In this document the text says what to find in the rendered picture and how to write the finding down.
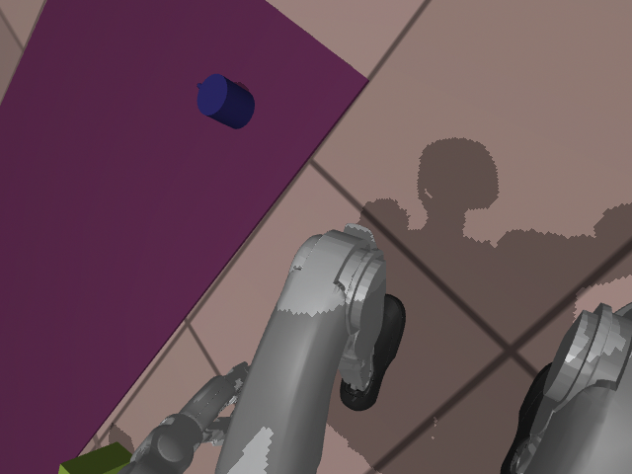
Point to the left robot hand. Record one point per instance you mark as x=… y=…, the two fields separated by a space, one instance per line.
x=219 y=392

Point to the left robot arm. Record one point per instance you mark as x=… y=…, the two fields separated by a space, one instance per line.
x=168 y=449

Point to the left robot foot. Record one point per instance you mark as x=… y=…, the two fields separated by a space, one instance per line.
x=385 y=350

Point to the right robot foot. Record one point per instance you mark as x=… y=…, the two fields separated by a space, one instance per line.
x=526 y=416

